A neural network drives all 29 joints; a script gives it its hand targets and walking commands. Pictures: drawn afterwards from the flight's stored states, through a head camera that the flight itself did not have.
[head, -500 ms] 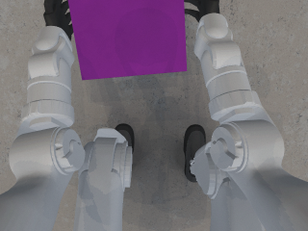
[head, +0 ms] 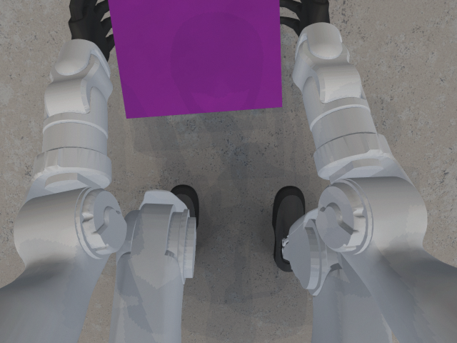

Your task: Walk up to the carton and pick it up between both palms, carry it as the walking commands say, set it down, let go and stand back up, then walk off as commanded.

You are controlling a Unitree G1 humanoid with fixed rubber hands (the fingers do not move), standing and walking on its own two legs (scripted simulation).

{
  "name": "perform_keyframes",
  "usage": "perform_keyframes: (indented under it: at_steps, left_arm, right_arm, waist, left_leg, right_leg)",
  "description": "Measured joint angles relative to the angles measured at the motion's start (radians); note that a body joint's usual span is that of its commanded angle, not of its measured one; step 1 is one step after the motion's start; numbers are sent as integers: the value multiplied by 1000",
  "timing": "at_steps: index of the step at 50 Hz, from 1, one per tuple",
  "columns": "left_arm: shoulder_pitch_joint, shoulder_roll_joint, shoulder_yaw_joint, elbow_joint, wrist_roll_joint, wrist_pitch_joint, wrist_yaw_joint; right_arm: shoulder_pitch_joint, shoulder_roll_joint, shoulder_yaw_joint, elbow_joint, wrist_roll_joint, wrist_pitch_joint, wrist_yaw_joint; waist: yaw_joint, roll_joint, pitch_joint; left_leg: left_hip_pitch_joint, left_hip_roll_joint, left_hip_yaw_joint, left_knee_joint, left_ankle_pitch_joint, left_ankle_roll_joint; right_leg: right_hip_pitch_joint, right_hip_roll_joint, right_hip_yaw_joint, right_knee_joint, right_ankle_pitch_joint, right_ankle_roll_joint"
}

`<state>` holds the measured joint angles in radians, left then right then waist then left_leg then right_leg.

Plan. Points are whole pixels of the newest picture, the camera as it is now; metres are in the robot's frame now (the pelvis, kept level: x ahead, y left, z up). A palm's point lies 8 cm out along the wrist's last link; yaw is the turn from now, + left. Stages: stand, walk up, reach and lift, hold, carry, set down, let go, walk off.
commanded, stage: set down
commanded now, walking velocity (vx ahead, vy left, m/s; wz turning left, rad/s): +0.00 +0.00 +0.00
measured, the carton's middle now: (206, 45) +0.52 +0.09 -0.27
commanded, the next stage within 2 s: none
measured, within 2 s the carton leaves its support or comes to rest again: neither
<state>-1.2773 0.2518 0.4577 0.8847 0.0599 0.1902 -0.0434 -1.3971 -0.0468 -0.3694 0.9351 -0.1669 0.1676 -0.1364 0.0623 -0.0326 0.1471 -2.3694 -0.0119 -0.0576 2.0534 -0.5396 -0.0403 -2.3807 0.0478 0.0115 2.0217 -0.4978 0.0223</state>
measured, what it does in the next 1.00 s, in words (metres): stands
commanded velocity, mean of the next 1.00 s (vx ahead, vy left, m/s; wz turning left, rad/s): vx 0.00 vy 0.00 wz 0.00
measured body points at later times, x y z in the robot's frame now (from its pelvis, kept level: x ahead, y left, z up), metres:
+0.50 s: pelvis +0.00 +0.00 +0.00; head +0.37 +0.03 +0.24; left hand +0.51 +0.24 -0.21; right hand +0.55 -0.07 -0.21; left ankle +0.10 +0.13 -0.36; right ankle +0.12 -0.12 -0.36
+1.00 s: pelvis -0.01 +0.00 +0.01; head +0.36 +0.03 +0.25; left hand +0.51 +0.26 -0.17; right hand +0.55 -0.09 -0.17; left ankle +0.10 +0.13 -0.36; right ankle +0.12 -0.12 -0.36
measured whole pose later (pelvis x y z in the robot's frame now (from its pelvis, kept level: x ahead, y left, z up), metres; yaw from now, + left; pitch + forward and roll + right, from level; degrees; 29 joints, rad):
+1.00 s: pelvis -0.01 +0.00 +0.01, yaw +0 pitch +38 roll -1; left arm -1.31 0.36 0.31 0.95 -0.16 0.04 0.08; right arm -1.41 -0.24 -0.08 0.96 0.15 0.10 -0.18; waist 0.06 -0.03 0.36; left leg -2.20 -0.01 -0.06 2.08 -0.54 -0.04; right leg -2.21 0.05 0.01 2.05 -0.50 0.03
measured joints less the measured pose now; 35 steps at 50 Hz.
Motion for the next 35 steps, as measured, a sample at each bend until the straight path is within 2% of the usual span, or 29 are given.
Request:
perform_keyframes:
  at_steps: [12, 17, 21, 28, 35]
  left_arm:
    - [-7, 0, 0, 34, 0, -38, 0]
    - [-17, 0, 0, 63, 0, -75, 7]
    - [-31, 4, -24, 92, -4, -113, 39]
    - [-36, 30, -84, 165, -87, -175, 111]
    - [-37, 79, -130, 198, -167, -199, 127]
  right_arm:
    - [-4, -14, 0, 37, 2, -30, 5]
    - [-8, -34, 29, 65, 30, -57, 5]
    - [-12, -63, 75, 102, 63, -83, 6]
    - [-13, -121, 182, 130, 178, -98, -18]
    - [-13, -157, 245, 142, 255, -106, -25]
  waist:
    - [0, 0, 10]
    - [0, 0, 23]
    - [0, 0, 40]
    - [0, 0, 70]
    - [0, 1, 79]
  left_leg:
    - [6, -1, 0, 11, -3, -1]
    - [13, -1, 0, 13, -2, -2]
    - [20, -1, -1, 16, -1, -4]
    - [32, -1, -1, 17, 3, -4]
    - [36, -1, -1, 22, 7, -4]
  right_leg:
    - [5, 0, 0, 12, -3, 0]
    - [11, 1, 0, 15, -3, 0]
    - [18, 1, 0, 18, -2, 1]
    - [31, 2, 0, 18, 3, 3]
    - [35, 2, 0, 23, 7, 3]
